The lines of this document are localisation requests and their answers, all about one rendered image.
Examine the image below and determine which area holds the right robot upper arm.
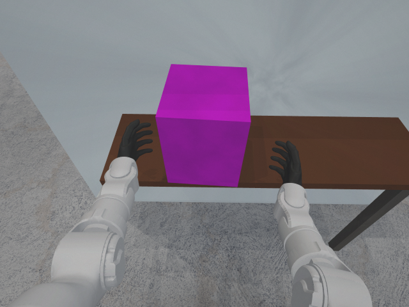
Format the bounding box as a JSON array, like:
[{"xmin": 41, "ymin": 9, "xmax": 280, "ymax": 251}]
[{"xmin": 291, "ymin": 264, "xmax": 372, "ymax": 307}]

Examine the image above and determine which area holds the carton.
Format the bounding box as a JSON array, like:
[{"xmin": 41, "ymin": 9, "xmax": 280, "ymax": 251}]
[{"xmin": 155, "ymin": 64, "xmax": 251, "ymax": 187}]

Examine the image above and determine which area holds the left robot upper arm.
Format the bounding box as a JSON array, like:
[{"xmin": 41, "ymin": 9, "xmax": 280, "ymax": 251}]
[{"xmin": 7, "ymin": 232, "xmax": 125, "ymax": 307}]

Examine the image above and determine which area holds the right robot hand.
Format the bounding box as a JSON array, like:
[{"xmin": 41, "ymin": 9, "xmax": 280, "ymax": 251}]
[{"xmin": 269, "ymin": 141, "xmax": 302, "ymax": 186}]

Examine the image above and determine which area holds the right robot forearm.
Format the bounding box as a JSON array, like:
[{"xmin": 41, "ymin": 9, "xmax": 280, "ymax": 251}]
[{"xmin": 273, "ymin": 183, "xmax": 373, "ymax": 307}]

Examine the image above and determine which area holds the table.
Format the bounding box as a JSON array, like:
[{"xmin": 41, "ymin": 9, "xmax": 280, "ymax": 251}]
[{"xmin": 100, "ymin": 114, "xmax": 409, "ymax": 251}]

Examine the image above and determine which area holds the left robot forearm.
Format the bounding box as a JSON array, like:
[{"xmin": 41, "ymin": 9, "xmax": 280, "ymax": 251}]
[{"xmin": 50, "ymin": 157, "xmax": 139, "ymax": 281}]

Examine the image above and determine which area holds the left robot hand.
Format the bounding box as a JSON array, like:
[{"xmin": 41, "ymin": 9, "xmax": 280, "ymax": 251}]
[{"xmin": 117, "ymin": 119, "xmax": 153, "ymax": 162}]

